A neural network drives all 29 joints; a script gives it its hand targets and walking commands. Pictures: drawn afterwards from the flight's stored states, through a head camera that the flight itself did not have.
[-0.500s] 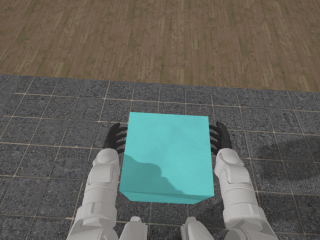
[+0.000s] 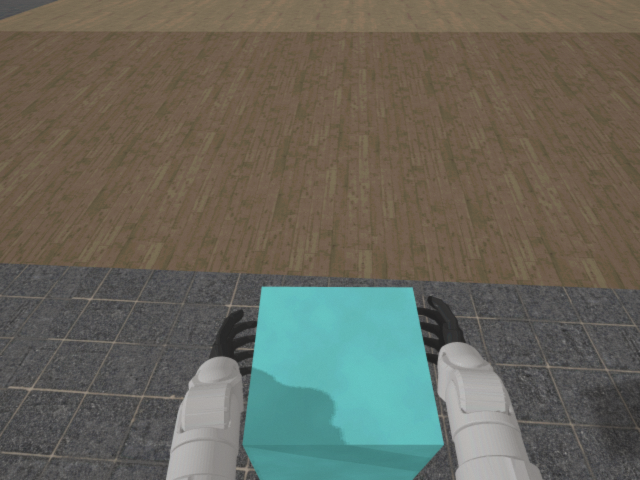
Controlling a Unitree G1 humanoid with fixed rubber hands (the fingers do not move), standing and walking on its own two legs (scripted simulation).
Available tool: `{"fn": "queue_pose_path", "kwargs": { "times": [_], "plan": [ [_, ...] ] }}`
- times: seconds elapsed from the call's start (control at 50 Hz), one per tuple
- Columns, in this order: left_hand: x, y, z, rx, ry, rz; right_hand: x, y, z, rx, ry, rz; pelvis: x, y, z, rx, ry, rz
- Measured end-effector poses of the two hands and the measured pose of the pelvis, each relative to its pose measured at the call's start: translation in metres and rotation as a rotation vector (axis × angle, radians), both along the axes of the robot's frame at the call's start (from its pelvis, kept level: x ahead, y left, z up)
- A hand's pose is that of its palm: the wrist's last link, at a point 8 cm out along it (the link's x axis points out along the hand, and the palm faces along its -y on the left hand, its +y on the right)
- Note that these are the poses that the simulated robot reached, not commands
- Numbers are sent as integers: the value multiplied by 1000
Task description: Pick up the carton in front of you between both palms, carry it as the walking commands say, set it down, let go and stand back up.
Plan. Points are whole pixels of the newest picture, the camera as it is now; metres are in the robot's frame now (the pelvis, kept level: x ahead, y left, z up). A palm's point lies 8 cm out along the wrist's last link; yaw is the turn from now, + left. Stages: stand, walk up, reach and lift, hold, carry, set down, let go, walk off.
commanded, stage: reach and lift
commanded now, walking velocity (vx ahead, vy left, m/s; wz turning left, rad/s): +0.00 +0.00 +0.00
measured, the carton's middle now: (335, 393) +0.29 +0.00 -0.06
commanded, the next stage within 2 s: hold in 0.98 s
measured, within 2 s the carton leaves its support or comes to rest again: neither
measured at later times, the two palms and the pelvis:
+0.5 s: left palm (219, 361) +0.29 +0.15 +0.03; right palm (450, 347) +0.30 -0.15 +0.04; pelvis -0.01 +0.00 +0.00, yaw +0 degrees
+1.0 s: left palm (218, 357) +0.29 +0.15 +0.04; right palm (452, 342) +0.30 -0.15 +0.05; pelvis +0.00 +0.00 +0.01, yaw +0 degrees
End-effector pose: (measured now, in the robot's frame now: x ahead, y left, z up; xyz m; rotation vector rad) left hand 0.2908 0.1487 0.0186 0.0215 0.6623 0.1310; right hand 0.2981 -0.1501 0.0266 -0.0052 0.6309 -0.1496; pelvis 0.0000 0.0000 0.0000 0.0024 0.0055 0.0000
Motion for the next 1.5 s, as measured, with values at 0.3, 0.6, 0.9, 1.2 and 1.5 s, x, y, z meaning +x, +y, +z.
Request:
{"fn": "queue_pose_path", "kwargs": {
  "times": [0.3,0.6,0.9,1.2,1.5],
  "plan": [
    [-7,2,9,-2,24,5,-7,3,9,-7,24,5,-16,0,2,-1,-80,2],
    [1,3,18,13,20,-14,-1,4,17,-21,20,7,-5,5,6,-1,-87,-5],
    [0,3,23,23,26,-18,0,3,22,-28,25,25,5,3,9,0,-101,-6],
    [-9,-1,40,24,3,-23,-11,0,39,-32,3,17,1,1,10,0,-137,-3],
    [-11,1,40,9,7,-13,-13,2,40,-18,7,5,-12,3,8,-1,-147,-4]
  ]
}}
